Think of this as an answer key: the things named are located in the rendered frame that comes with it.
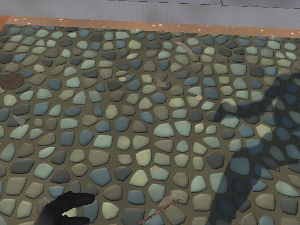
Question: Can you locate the left robot hand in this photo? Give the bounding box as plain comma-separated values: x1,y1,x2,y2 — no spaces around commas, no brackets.
35,191,96,225

